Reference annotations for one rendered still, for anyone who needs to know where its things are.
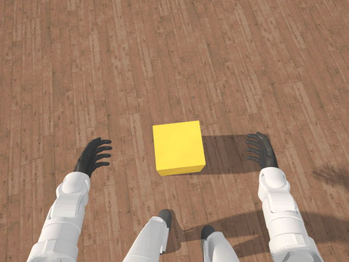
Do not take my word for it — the right robot hand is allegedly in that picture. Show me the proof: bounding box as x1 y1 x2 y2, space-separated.
245 132 279 169

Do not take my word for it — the left robot hand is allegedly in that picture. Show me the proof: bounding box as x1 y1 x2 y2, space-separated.
73 137 112 179

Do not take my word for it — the left robot forearm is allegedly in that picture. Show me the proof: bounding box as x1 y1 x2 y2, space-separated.
27 172 91 262

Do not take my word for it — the robot right thigh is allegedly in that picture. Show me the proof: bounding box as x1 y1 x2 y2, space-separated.
204 237 240 262

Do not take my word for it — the carton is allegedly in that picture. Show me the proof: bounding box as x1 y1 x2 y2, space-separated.
153 121 206 176

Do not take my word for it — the right robot forearm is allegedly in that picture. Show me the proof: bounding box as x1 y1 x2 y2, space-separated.
258 167 324 262

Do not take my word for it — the robot right shin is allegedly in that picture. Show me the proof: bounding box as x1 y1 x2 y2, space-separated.
207 231 225 239

